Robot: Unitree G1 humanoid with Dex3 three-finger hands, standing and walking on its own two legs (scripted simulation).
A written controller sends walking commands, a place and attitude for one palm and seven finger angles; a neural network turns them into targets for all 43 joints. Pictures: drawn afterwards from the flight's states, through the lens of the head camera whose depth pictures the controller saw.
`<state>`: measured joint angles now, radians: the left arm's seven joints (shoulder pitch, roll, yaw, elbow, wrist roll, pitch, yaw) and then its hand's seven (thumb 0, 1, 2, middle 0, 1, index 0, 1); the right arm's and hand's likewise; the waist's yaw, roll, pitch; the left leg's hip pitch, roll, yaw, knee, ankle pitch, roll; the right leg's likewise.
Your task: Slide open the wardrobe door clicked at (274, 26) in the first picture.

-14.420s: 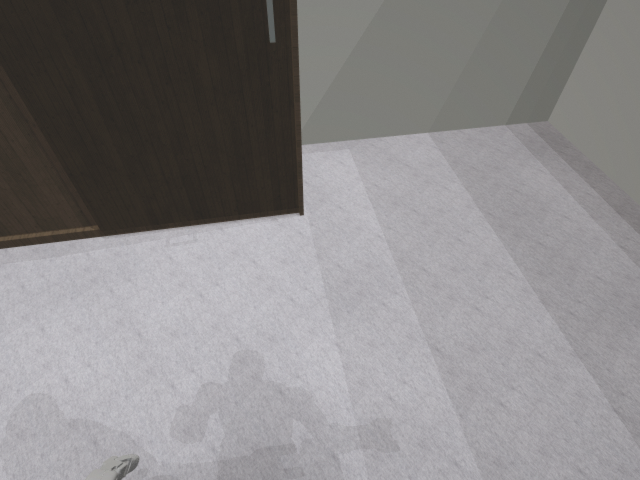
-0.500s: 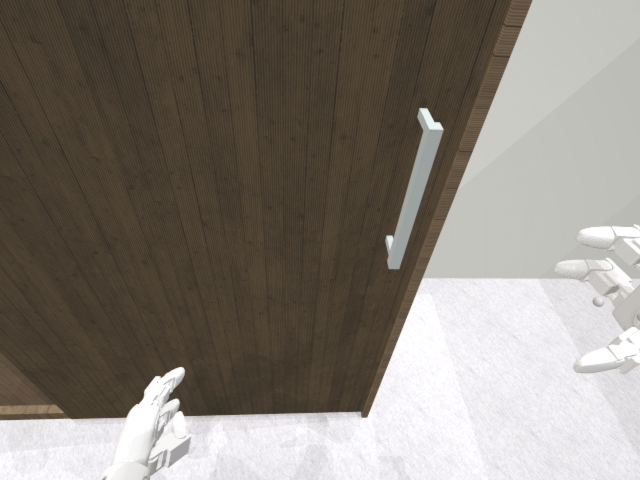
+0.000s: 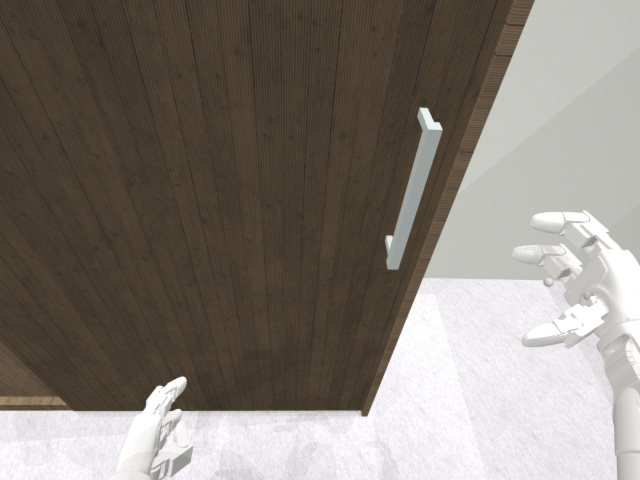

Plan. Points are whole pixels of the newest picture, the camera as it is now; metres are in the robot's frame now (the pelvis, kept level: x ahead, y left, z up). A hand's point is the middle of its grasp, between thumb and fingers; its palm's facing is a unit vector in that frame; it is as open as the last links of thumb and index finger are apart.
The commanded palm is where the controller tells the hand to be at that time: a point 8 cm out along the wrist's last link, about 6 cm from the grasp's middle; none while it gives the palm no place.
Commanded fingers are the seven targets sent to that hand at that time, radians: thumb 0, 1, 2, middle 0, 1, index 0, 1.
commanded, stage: move the hooked fingers beside the handle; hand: right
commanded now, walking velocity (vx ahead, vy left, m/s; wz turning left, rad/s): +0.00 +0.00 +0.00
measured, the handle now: (406, 198) +0.45 -0.10 +0.14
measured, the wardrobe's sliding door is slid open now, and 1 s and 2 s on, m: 0.00 0.00 0.00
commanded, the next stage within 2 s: none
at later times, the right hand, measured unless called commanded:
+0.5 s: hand (516, 259) +0.33 -0.20 +0.16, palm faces -0.01 +1.00 -0.02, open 14.0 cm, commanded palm +0.32 -0.25 +0.16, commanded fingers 0.00 0.50 -0.30 0.30 1.20 0.30 1.20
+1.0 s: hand (470, 236) +0.38 -0.17 +0.15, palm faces -0.03 +1.00 -0.02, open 14.0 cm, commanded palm +0.36 -0.21 +0.15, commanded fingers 0.00 0.50 -0.30 0.30 1.20 0.30 1.20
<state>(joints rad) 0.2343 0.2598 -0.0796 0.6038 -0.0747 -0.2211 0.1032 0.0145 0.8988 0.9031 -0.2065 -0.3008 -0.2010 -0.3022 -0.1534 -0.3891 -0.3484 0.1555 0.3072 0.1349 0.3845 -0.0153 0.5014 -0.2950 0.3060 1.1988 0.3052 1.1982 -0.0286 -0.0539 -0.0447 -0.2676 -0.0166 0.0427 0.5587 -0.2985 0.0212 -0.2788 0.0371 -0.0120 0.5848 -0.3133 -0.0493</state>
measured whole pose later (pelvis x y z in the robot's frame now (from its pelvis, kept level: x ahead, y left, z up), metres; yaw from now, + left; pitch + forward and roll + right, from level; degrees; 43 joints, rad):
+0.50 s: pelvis +0.00 +0.00 +0.00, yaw +0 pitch +0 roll +0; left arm 0.23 0.26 -0.07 0.62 -0.07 -0.18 0.10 0.01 0.90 0.90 -0.21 -0.30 -0.20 -0.30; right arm -0.24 -0.33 -0.28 0.21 0.27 0.11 0.29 -0.02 0.50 -0.29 0.31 1.20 0.30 1.20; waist -0.02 -0.04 -0.05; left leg -0.26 -0.02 0.04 0.55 -0.30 0.02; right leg -0.26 0.04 -0.01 0.56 -0.31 -0.05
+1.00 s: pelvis +0.00 +0.01 +0.00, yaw +1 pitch +2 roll +0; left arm 0.26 0.27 -0.06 0.63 -0.08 -0.13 0.09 0.01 0.90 0.90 -0.21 -0.30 -0.20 -0.30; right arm -0.40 -0.31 -0.23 0.40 0.23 0.08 0.22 -0.02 0.50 -0.30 0.30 1.20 0.30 1.20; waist 0.01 -0.05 -0.04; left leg -0.28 -0.03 0.04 0.54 -0.29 0.04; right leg -0.28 0.02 -0.02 0.55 -0.30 -0.03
